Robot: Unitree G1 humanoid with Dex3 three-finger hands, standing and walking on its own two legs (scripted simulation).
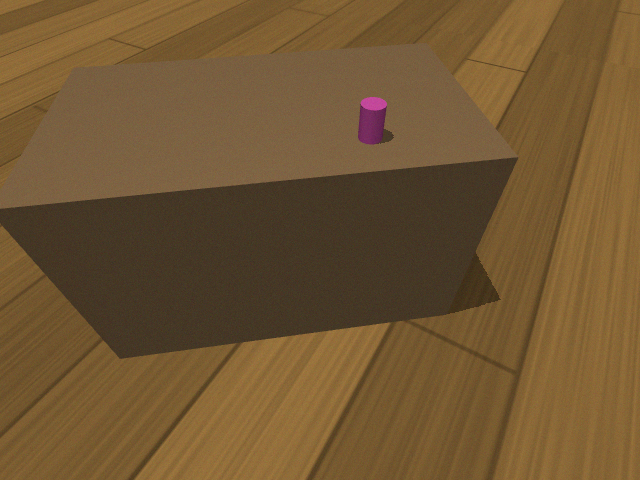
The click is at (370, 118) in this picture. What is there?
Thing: squat round
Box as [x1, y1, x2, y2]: [358, 97, 386, 144]
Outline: 377,97 368,97 361,101 358,138 365,143 376,143 380,141 382,137 386,102
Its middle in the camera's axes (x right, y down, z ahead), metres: +0.13 -0.28 +0.93
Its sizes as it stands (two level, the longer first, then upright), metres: 0.060 0.060 0.090
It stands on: a support 0.70 m high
